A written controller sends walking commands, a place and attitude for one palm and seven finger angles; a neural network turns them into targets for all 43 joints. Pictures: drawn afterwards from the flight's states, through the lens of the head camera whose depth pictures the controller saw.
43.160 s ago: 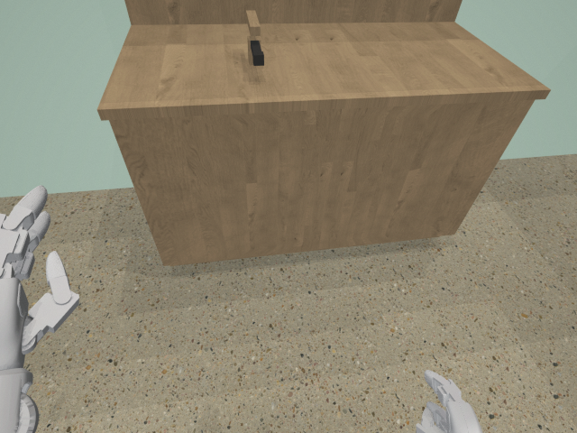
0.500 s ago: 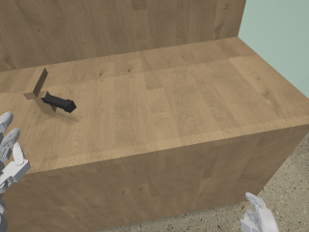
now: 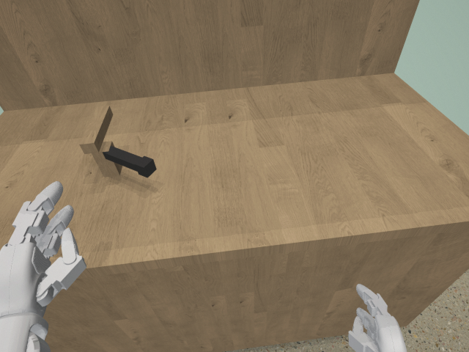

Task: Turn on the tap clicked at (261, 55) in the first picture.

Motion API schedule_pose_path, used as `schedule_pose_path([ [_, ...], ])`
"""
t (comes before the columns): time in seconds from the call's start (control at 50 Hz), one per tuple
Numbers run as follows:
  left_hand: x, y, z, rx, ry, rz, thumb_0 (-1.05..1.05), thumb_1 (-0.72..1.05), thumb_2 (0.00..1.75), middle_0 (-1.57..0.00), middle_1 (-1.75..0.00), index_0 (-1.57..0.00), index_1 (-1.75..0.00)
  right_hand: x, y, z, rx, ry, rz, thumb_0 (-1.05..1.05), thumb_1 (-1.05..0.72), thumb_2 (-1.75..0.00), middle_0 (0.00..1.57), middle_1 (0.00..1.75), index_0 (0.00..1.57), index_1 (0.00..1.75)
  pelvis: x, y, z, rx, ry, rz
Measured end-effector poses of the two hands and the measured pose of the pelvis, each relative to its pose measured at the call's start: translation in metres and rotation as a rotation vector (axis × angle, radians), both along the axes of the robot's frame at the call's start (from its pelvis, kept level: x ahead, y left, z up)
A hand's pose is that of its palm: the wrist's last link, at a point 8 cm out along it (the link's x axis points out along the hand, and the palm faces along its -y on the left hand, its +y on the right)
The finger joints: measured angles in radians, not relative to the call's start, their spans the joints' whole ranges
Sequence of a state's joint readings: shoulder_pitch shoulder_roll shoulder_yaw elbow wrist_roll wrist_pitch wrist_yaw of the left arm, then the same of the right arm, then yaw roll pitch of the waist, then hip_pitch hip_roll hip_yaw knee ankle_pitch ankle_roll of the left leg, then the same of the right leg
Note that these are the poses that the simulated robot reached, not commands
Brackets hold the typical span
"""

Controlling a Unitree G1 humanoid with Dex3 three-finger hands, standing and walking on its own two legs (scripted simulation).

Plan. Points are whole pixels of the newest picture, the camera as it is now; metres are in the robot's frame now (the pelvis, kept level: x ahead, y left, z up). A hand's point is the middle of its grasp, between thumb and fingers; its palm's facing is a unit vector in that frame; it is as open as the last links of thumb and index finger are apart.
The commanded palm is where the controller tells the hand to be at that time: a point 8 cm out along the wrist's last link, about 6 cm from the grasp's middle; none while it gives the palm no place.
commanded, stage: turn the palm inward beside the body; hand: left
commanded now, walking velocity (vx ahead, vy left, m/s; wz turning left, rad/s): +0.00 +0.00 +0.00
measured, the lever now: (145, 166) +0.42 +0.25 +0.10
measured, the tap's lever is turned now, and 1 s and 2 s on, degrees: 55 55 55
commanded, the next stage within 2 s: reach beside the lever's end, fingers flat in 0.74 s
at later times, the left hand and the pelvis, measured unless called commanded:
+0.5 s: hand (36, 271) +0.16 +0.27 +0.16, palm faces +0.43 -0.89 -0.13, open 7.4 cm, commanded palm +0.11 +0.31 +0.17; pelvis -0.03 +0.04 +0.01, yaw +0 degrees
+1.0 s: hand (61, 275) +0.16 +0.24 +0.16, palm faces +0.45 -0.88 -0.15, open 7.4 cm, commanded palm +0.12 +0.30 +0.16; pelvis -0.02 +0.00 +0.01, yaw +1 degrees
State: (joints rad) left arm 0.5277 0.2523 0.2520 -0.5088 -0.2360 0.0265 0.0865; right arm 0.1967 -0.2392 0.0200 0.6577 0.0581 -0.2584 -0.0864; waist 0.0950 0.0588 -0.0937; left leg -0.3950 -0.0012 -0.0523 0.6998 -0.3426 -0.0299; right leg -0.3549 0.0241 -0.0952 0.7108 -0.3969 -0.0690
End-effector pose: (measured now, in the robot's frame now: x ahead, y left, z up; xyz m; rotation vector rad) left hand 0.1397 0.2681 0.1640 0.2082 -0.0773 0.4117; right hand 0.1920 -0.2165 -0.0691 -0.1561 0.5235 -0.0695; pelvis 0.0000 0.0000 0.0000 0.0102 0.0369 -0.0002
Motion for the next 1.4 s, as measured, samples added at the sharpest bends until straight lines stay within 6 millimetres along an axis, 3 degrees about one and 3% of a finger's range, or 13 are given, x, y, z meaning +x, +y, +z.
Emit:
schedule_pose_path([
  [0.26,-0.009,0.037,-0.004,-0.063,0.008,0.005,0.01,0.89,0.9,-0.21,-0.3,-0.2,-0.3,-0.001,0.053,0.018,-0.02,-0.035,0.058,0.02,-0.91,-0.9,0.21,0.3,0.21,0.3,-0.009,0.037,0.004,-0.02,-0.026,0.0],
  [0.5,-0.023,0.044,0.002,-0.07,0.009,0.028,0.01,0.89,0.9,-0.21,-0.3,-0.2,-0.3,-0.014,0.068,0.018,-0.01,-0.019,0.072,0.02,-0.91,-0.9,0.21,0.3,0.21,0.3,-0.025,0.044,0.005,-0.02,-0.061,-0.003],
  [0.66,-0.03,0.03,0.003,-0.072,0.018,0.027,0.01,0.89,0.9,-0.21,-0.3,-0.2,-0.3,-0.022,0.056,0.015,-0.007,-0.008,0.063,0.02,-0.91,-0.9,0.21,0.3,0.21,0.3,-0.03,0.033,0.006,-0.017,-0.069,-0.001],
  [0.94,-0.027,0.006,0.001,-0.064,0.029,0.039,0.01,0.89,0.9,-0.21,-0.3,-0.2,-0.3,-0.019,0.014,0.01,-0.024,-0.005,0.032,0.02,-0.91,-0.9,0.21,0.3,0.21,0.3,-0.021,0.007,0.005,-0.019,-0.062,0.012],
  [1.14,-0.008,0.025,-0.004,-0.053,0.045,0.113,0.01,0.89,0.9,-0.21,-0.3,-0.2,-0.3,-0.01,-0.01,0.002,-0.032,0.029,0.0,0.02,-0.91,-0.9,0.21,0.3,0.2,0.3,-0.011,-0.008,0.005,-0.016,-0.042,0.017],
  [1.28,0.015,0.024,-0.005,-0.059,0.05,0.062,0.01,0.89,0.9,-0.21,-0.3,-0.2,-0.3,-0.006,-0.018,0.0,-0.032,0.038,-0.025,0.02,-0.91,-0.9,0.21,0.3,0.2,0.3,-0.001,-0.01,0.006,-0.006,-0.02,0.01],
  [1.4,0.024,0.039,-0.012,-0.081,0.079,0.086,0.01,0.89,0.9,-0.21,-0.29,-0.2,-0.29,-0.006,-0.022,0.001,-0.036,0.055,-0.055,0.02,-0.91,-0.9,0.21,0.3,0.2,0.3,0.006,-0.009,0.008,-0.002,-0.012,0.0],
])
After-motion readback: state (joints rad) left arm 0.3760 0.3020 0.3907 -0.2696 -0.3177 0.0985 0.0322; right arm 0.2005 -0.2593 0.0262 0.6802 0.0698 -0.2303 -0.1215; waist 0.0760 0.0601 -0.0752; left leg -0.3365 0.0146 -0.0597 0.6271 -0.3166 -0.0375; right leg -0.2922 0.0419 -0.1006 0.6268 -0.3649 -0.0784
